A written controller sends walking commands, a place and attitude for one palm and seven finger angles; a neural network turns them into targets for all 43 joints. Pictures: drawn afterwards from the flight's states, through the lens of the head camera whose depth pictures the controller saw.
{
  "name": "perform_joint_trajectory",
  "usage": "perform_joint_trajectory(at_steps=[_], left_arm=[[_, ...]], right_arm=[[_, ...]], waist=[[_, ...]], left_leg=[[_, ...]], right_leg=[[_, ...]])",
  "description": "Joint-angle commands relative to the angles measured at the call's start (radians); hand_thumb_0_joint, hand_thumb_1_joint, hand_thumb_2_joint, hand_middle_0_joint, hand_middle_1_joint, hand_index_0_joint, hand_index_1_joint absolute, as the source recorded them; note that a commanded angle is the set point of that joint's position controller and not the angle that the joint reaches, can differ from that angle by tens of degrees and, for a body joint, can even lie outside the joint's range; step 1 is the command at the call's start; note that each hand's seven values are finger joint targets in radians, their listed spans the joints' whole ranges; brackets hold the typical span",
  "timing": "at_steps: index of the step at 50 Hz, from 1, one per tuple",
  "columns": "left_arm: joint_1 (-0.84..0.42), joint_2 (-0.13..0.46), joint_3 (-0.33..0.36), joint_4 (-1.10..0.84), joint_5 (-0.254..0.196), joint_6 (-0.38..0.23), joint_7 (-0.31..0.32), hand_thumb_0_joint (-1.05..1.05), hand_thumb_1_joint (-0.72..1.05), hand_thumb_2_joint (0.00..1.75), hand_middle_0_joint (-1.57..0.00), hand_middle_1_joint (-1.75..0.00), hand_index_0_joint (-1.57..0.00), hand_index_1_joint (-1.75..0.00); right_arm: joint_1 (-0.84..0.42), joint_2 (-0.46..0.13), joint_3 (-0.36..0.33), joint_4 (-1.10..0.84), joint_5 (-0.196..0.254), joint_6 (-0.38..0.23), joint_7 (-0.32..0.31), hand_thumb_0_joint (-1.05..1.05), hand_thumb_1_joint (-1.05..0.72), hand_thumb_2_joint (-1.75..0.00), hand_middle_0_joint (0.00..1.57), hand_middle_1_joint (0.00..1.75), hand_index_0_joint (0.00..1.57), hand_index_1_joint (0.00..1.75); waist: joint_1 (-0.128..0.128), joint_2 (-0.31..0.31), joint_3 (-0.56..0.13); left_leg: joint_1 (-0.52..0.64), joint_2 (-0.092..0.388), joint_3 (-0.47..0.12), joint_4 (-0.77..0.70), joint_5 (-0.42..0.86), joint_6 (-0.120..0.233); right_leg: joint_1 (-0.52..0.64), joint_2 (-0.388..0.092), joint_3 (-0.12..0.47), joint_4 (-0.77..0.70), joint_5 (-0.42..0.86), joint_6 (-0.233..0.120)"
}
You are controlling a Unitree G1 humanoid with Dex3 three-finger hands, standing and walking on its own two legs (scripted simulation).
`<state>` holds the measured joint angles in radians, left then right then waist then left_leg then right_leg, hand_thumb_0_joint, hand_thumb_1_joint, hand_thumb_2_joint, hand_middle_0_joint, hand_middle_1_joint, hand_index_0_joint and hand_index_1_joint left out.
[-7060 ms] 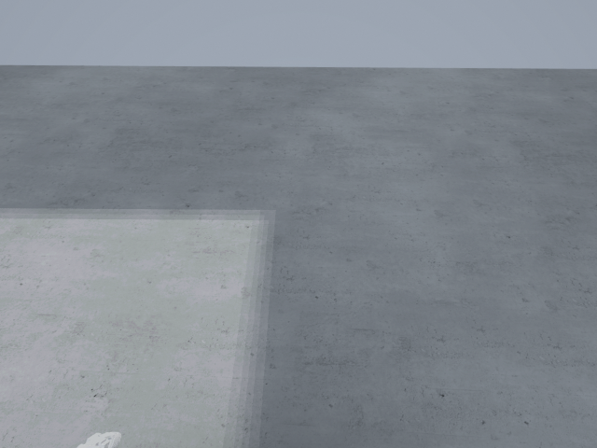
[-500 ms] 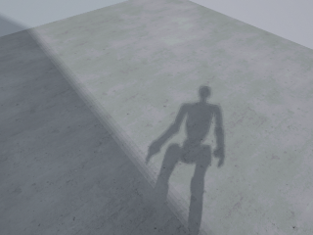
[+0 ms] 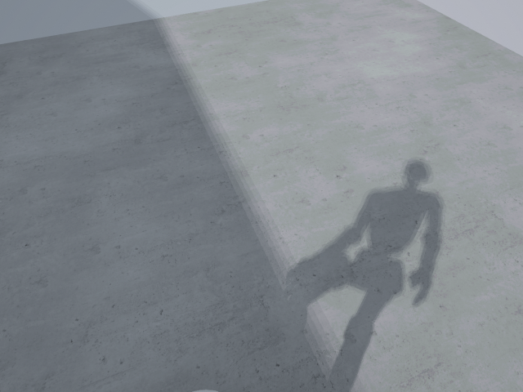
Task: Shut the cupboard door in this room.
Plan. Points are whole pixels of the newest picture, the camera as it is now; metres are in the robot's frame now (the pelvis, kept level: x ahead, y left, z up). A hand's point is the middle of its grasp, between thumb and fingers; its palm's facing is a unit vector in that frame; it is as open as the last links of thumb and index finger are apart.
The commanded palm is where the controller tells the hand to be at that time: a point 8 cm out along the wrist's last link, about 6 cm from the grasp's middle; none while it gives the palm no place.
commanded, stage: turn or walk to find it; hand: left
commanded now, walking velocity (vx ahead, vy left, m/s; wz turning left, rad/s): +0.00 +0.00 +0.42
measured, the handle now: out of the picture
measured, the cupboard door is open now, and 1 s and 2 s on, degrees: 86 86 86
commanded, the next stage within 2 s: none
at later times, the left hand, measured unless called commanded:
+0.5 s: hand out of the picture +0.03 +0.20 -0.15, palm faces +0.22 -0.93 -0.29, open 7.4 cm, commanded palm none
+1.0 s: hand out of the picture -0.11 +0.23 -0.18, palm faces +0.45 -0.86 -0.25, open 7.4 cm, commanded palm none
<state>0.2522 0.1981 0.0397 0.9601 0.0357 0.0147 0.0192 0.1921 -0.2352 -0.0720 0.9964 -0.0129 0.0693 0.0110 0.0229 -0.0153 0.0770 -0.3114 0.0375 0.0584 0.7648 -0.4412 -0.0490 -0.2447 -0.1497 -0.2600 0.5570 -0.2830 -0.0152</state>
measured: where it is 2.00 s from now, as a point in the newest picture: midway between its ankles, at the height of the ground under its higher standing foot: outside the picture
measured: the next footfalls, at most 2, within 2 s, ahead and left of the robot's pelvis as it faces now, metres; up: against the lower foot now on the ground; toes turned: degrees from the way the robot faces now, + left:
left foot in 0.06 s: +0.02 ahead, +0.14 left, +0.00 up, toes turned +7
right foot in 0.44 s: +0.04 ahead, -0.10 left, +0.00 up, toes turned +5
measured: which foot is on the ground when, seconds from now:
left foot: up 0.00-0.04, down 0.06-0.44, up 0.46-0.86, down 0.88-1.00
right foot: down 0.00-0.06, up 0.08-0.42, down 0.44-0.88, up 0.90-1.00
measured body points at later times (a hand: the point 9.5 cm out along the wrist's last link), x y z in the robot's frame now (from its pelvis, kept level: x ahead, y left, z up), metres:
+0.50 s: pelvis -0.02 -0.01 -0.01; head +0.01 -0.04 +0.44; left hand +0.02 +0.25 -0.13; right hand +0.10 -0.24 -0.17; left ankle -0.03 +0.13 -0.71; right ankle +0.00 -0.11 -0.74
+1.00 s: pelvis -0.04 +0.02 +0.00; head -0.02 +0.05 +0.44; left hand -0.13 +0.27 -0.16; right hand +0.15 -0.17 -0.14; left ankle -0.09 +0.11 -0.74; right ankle -0.02 -0.11 -0.68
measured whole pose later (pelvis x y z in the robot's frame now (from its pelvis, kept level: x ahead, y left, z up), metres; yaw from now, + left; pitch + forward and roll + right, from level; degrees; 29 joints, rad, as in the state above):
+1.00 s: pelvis -0.04 +0.02 +0.00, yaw +24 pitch -1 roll +0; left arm 0.24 0.26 0.06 1.00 0.02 0.07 0.02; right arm 0.15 -0.20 -0.05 0.96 -0.02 0.02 0.00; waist 0.02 -0.04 0.07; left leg -0.25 0.01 0.06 0.56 -0.31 0.02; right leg -0.41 -0.12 -0.10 1.02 -0.50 0.06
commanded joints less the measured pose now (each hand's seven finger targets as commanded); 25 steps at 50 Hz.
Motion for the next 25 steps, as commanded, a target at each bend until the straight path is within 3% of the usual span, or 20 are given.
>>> perform_joint_trajectory(at_steps=[1, 2, 3, 4, 5, 7, 9, 11, 15, 18, 19, 20, 21, 22, 23, 24, 25], left_arm=[[0.016, 0.196, 0.060, -0.042, -0.020, -0.001, 0.008, 0.00, 0.90, 0.90, -0.20, -0.30, -0.20, -0.30], [0.027, 0.140, 0.051, -0.065, -0.028, 0.007, 0.003, 0.00, 0.90, 0.90, -0.20, -0.30, -0.20, -0.30], [-0.031, 0.100, 0.032, -0.107, -0.020, 0.014, 0.000, 0.00, 0.90, 0.90, -0.20, -0.30, -0.20, -0.30], [-0.091, 0.113, 0.033, -0.109, -0.014, 0.027, 0.005, 0.00, 0.90, 0.90, -0.20, -0.30, -0.20, -0.30], [-0.101, 0.110, 0.038, -0.096, -0.017, 0.032, 0.003, 0.00, 0.90, 0.90, -0.20, -0.30, -0.20, -0.30], [-0.060, 0.124, 0.044, -0.063, -0.017, 0.025, -0.009, 0.00, 0.90, 0.90, -0.20, -0.30, -0.20, -0.30], [-0.034, 0.117, 0.039, -0.052, -0.019, 0.024, -0.011, 0.00, 0.90, 0.90, -0.20, -0.30, -0.20, -0.30], [-0.054, 0.109, 0.035, -0.062, -0.021, 0.021, -0.009, 0.00, 0.90, 0.90, -0.20, -0.30, -0.20, -0.30], [-0.072, 0.096, 0.030, -0.087, -0.025, 0.017, -0.004, 0.00, 0.90, 0.90, -0.20, -0.30, -0.20, -0.30], [-0.024, 0.095, 0.029, -0.082, -0.029, 0.007, 0.000, 0.00, 0.90, 0.90, -0.20, -0.30, -0.20, -0.30], [0.020, 0.098, 0.031, -0.073, -0.029, 0.001, 0.001, 0.00, 0.90, 0.90, -0.20, -0.30, -0.20, -0.30], [0.056, 0.111, 0.034, -0.064, -0.027, -0.007, 0.004, 0.00, 0.90, 0.90, -0.20, -0.30, -0.20, -0.30], [0.083, 0.168, 0.045, -0.063, -0.015, -0.019, 0.010, 0.00, 0.90, 0.90, -0.20, -0.30, -0.20, -0.30], [0.084, 0.258, 0.062, -0.071, -0.003, -0.025, 0.016, 0.00, 0.90, 0.90, -0.20, -0.30, -0.20, -0.30], [0.080, 0.248, 0.063, -0.080, -0.015, -0.025, 0.018, 0.00, 0.90, 0.90, -0.20, -0.30, -0.20, -0.30], [0.021, 0.224, 0.060, -0.091, -0.015, -0.023, 0.019, 0.00, 0.90, 0.90, -0.20, -0.30, -0.20, -0.30], [-0.030, 0.192, 0.050, -0.103, -0.016, -0.022, 0.016, 0.00, 0.90, 0.90, -0.20, -0.30, -0.20, -0.30]], right_arm=[[0.061, -0.089, -0.006, -0.065, 0.002, -0.052, -0.001, 0.00, -0.90, -0.90, 0.20, 0.30, 0.20, 0.30], [0.074, -0.181, -0.024, -0.074, -0.006, -0.059, -0.003, 0.00, -0.90, -0.90, 0.20, 0.30, 0.20, 0.30], [0.112, -0.248, -0.037, -0.073, -0.008, -0.051, -0.009, 0.00, -0.90, -0.90, 0.20, 0.30, 0.20, 0.30], [0.120, -0.230, -0.036, -0.055, -0.011, -0.054, -0.022, 0.00, -0.90, -0.90, 0.20, 0.30, 0.20, 0.30], [0.070, -0.215, -0.030, -0.060, -0.011, -0.052, -0.029, 0.00, -0.90, -0.90, 0.20, 0.30, 0.20, 0.30], [-0.023, -0.160, -0.011, -0.089, -0.009, -0.057, -0.030, 0.00, -0.90, -0.90, 0.20, 0.30, 0.20, 0.30], [-0.032, -0.164, -0.012, -0.096, -0.007, -0.061, -0.029, 0.00, -0.90, -0.90, 0.20, 0.30, 0.20, 0.30], [0.003, -0.166, -0.017, -0.087, -0.007, -0.061, -0.028, 0.00, -0.90, -0.90, 0.20, 0.30, 0.20, 0.30], [0.011, -0.173, -0.026, -0.092, -0.012, -0.053, -0.025, 0.00, -0.90, -0.90, 0.20, 0.30, 0.20, 0.30], [-0.014, -0.172, -0.029, -0.106, -0.013, -0.046, -0.021, 0.00, -0.90, -0.90, 0.20, 0.30, 0.20, 0.30], [-0.029, -0.169, -0.031, -0.112, -0.010, -0.045, -0.020, 0.00, -0.90, -0.90, 0.20, 0.30, 0.20, 0.30], [-0.033, -0.156, -0.031, -0.120, -0.004, -0.045, -0.018, 0.00, -0.90, -0.90, 0.20, 0.30, 0.20, 0.30], [-0.021, -0.108, -0.026, -0.128, 0.004, -0.047, -0.013, 0.00, -0.90, -0.90, 0.20, 0.30, 0.20, 0.30], [-0.026, -0.046, -0.015, -0.159, 0.004, -0.045, -0.006, 0.00, -0.90, -0.90, 0.20, 0.30, 0.20, 0.30], [-0.054, -0.093, -0.027, -0.156, -0.009, -0.031, -0.012, 0.00, -0.90, -0.90, 0.20, 0.30, 0.20, 0.30], [-0.057, -0.098, -0.034, -0.139, -0.007, -0.021, -0.010, 0.00, -0.90, -0.90, 0.20, 0.30, 0.20, 0.30], [-0.039, -0.096, -0.036, -0.115, -0.007, -0.016, -0.002, 0.00, -0.90, -0.90, 0.20, 0.30, 0.20, 0.30]], waist=[[-0.042, -0.055, -0.154], [-0.049, 0.210, -0.150], [-0.077, 0.317, -0.106], [-0.095, 0.249, -0.088], [-0.071, 0.274, -0.068], [-0.027, 0.198, -0.044], [-0.023, 0.168, -0.064], [-0.045, 0.143, -0.082], [-0.052, 0.162, -0.089], [-0.031, 0.179, -0.099], [-0.009, 0.158, -0.114], [0.009, 0.122, -0.124], [0.020, -0.035, -0.144], [0.024, -0.294, -0.100], [0.040, -0.284, -0.096], [0.011, -0.216, -0.051], [-0.015, -0.145, -0.023]], left_leg=[[0.193, 0.021, 0.002, -0.374, 0.254, 0.029], [0.304, 0.228, -0.278, -0.445, 0.426, 0.105], [0.254, 0.377, -0.417, -0.475, 0.614, 0.217], [0.186, 0.362, -0.410, -0.484, 0.547, 0.237], [0.155, 0.310, -0.369, -0.479, 0.485, 0.226], [0.105, 0.226, -0.266, -0.468, 0.463, 0.197], [0.127, 0.195, -0.231, -0.458, 0.506, 0.195], [0.179, 0.195, -0.255, -0.440, 0.561, 0.207], [0.170, 0.200, -0.301, -0.422, 0.561, 0.220], [0.107, 0.178, -0.331, -0.379, 0.577, 0.205], [0.078, 0.159, -0.323, -0.345, 0.555, 0.187], [0.014, 0.121, -0.306, -0.293, 0.479, 0.150], [-0.108, 0.036, -0.224, -0.158, 0.305, 0.089], [-0.277, -0.104, -0.086, 0.060, -0.074, 0.022], [-0.254, -0.063, -0.150, 0.235, -0.144, 0.028], [-0.251, -0.052, -0.163, 0.363, -0.093, 0.029], [-0.251, -0.037, -0.153, 0.436, -0.020, 0.025]], right_leg=[[0.015, -0.169, 0.113, 0.036, 0.282, -0.014], [-0.209, -0.046, 0.063, 0.231, -0.030, 0.057], [-0.316, 0.020, 0.103, 0.392, -0.352, 0.086], [-0.315, 0.017, 0.186, 0.493, -0.320, 0.083], [-0.330, 0.018, 0.219, 0.542, -0.261, 0.083], [-0.291, 0.025, 0.225, 0.557, -0.151, 0.083], [-0.263, 0.040, 0.217, 0.513, -0.133, 0.092], [-0.259, 0.056, 0.216, 0.442, -0.149, 0.097], [-0.197, 0.079, 0.214, 0.299, -0.175, 0.093], [-0.071, 0.109, 0.197, 0.112, -0.122, 0.084], [-0.001, 0.115, 0.189, 0.012, -0.038, 0.083], [0.102, 0.098, 0.195, -0.124, 0.061, 0.079], [0.222, -0.040, 0.332, -0.233, 0.092, 0.042], [0.243, -0.279, 0.573, -0.280, 0.229, -0.068], [0.125, -0.327, 0.576, -0.291, 0.268, -0.130], [0.053, -0.285, 0.533, -0.297, 0.198, -0.139], [0.020, -0.231, 0.444, -0.288, 0.165, -0.119]])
